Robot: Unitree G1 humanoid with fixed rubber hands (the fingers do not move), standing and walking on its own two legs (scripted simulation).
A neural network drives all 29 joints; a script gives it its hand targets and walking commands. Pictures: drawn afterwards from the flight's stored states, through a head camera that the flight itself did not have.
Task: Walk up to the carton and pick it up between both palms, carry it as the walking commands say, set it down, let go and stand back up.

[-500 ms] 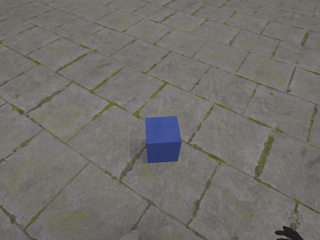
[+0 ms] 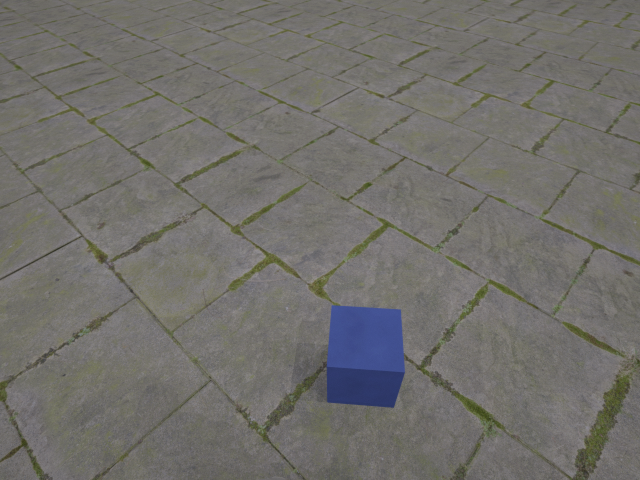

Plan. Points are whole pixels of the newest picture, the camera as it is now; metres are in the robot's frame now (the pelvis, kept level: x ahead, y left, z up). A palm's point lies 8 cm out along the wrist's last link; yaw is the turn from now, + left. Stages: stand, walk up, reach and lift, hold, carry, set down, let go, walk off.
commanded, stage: walk up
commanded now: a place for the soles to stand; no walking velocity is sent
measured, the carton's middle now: (363, 357) +0.63 -0.07 -0.64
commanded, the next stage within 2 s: none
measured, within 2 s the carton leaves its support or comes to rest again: neither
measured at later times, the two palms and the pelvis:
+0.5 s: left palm (89, 467) +0.18 +0.35 -0.13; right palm (546, 456) +0.22 -0.27 -0.08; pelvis +0.12 +0.04 -0.01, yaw +1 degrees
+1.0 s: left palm (122, 434) +0.22 +0.31 -0.12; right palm out of the picture +0.18 -0.30 -0.10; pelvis +0.12 +0.02 +0.00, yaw +0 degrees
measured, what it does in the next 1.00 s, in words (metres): walks ahead: left foot, then right foot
